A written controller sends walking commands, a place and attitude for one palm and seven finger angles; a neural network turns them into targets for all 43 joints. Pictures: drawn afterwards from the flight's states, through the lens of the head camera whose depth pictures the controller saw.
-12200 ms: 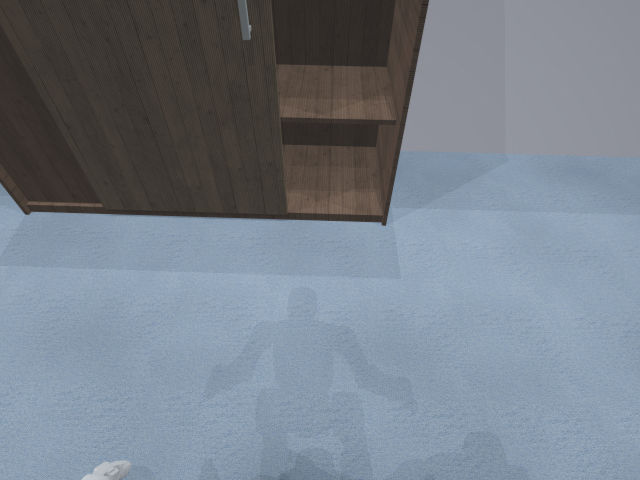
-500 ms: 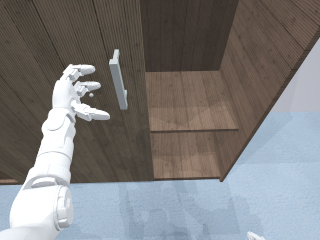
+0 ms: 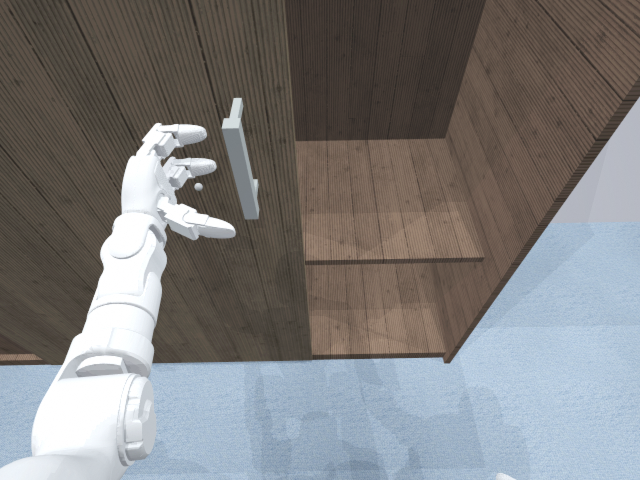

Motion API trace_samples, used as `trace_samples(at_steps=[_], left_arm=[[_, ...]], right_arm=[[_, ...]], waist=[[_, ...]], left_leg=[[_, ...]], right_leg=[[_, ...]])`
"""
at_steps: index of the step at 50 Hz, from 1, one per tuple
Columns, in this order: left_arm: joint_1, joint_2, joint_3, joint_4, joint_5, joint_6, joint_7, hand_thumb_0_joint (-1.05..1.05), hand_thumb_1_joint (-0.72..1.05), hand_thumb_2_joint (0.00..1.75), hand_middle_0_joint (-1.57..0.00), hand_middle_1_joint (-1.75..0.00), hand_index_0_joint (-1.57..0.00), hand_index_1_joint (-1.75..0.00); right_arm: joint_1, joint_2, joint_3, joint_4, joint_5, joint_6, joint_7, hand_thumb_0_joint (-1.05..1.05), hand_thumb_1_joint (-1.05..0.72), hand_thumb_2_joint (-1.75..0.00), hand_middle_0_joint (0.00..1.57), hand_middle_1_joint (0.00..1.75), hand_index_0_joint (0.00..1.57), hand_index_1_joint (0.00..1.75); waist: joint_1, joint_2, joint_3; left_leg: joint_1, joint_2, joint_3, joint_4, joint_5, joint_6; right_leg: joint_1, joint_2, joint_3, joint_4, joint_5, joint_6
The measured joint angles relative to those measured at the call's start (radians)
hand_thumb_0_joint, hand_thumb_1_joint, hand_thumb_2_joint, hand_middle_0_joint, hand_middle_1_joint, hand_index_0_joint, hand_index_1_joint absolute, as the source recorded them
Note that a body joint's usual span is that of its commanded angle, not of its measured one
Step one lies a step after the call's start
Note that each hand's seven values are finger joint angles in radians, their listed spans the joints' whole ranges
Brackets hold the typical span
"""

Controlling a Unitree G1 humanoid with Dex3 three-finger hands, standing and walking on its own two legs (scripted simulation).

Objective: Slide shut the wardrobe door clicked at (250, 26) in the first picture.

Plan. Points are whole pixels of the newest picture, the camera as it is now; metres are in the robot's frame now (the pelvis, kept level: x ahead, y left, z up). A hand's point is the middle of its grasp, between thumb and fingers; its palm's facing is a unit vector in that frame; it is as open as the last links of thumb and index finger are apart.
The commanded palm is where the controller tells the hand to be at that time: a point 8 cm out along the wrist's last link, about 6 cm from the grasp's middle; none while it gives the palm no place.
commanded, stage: feel for the door with the fingertips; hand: left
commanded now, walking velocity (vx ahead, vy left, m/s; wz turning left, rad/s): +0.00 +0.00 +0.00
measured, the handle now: (244, 163) +0.49 +0.11 +0.12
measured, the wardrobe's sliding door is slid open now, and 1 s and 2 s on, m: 0.42 0.42 0.42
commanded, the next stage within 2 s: slide the fingers in behind the handle in 0.56 s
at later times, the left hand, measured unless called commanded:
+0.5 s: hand (221, 180) +0.45 +0.13 +0.13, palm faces +0.04 -1.00 -0.01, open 14.0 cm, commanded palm +0.42 +0.18 +0.13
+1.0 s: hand (224, 185) +0.44 +0.13 +0.13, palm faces +0.03 -1.00 +0.00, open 13.9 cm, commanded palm +0.41 +0.18 +0.13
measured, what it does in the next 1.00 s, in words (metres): stands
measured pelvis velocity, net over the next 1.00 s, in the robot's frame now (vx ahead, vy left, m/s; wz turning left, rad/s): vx -0.01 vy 0.00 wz -0.02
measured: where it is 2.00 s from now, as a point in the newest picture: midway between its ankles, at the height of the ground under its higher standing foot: outside the picture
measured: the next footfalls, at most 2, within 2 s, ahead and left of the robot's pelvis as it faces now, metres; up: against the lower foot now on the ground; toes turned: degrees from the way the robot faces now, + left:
none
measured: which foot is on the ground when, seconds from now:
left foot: down 0.00-1.00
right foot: down 0.00-1.00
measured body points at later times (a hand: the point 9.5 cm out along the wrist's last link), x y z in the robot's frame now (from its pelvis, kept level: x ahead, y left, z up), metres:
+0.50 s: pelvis +0.00 -0.01 +0.00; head +0.04 -0.02 +0.45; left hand +0.44 +0.18 +0.14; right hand +0.08 -0.26 -0.12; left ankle -0.05 +0.11 -0.73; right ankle +0.04 -0.13 -0.73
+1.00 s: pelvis -0.01 +0.00 +0.00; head +0.03 -0.02 +0.45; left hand +0.44 +0.18 +0.13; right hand +0.03 -0.26 -0.13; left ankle -0.05 +0.11 -0.73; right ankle +0.04 -0.13 -0.73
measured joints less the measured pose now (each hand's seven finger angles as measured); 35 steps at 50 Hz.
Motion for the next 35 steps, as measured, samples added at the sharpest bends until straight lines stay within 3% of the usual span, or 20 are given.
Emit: trace_samples(at_steps=[16,23,35], left_arm=[[0.031,-0.075,-0.029,-0.059,0.026,0.009,0.077,-0.01,-0.5,0.3,-0.3,-1.2,-0.3,-1.2],[-0.028,-0.054,-0.022,0.019,0.037,0.01,0.086,-0.01,-0.5,0.3,-0.3,-1.2,-0.3,-1.2],[-0.122,-0.01,-0.002,0.149,0.034,-0.046,0.053,-0.01,-0.5,0.3,-0.35,-1.24,-0.32,-1.22]], right_arm=[[-0.021,0.015,-0.001,-0.001,-0.005,0.006,0.012,0.01,-0.9,-0.9,0.21,0.3,0.2,0.29],[-0.032,0.016,0.005,0.002,-0.005,0.006,0.006,0.01,-0.9,-0.9,0.21,0.3,0.2,0.29],[0.002,-0.002,0.001,0.02,-0.006,0.007,0.005,0.01,-0.9,-0.9,0.21,0.3,0.2,0.29]], waist=[[0.003,0.001,-0.007],[-0.002,0.0,0.0],[-0.014,-0.006,0.003]], left_leg=[[0.026,0.006,0.007,-0.02,0.004,-0.005],[0.02,0.006,0.003,-0.017,0.007,-0.007],[-0.027,0.004,-0.006,0.012,0.008,-0.008]], right_leg=[[0.016,0.007,0.006,-0.007,-0.001,-0.004],[0.011,0.007,0.002,-0.003,0.001,-0.008],[-0.027,0.003,-0.005,0.015,0.004,-0.009]])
